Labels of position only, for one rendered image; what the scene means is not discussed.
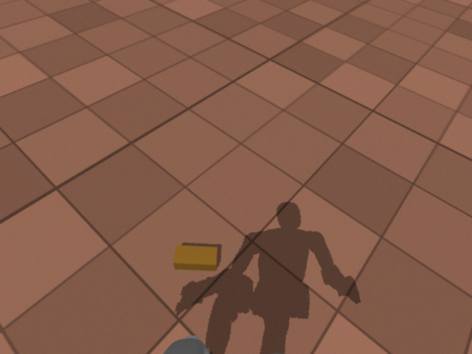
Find carton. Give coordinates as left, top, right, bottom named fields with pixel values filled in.
left=173, top=245, right=218, bottom=271

